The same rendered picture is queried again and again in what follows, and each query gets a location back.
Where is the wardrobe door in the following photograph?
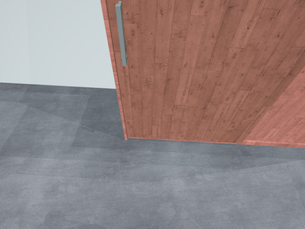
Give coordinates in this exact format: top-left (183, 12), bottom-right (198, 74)
top-left (245, 66), bottom-right (305, 143)
top-left (106, 0), bottom-right (305, 143)

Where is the handle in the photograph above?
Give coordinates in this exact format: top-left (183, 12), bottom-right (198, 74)
top-left (115, 1), bottom-right (127, 66)

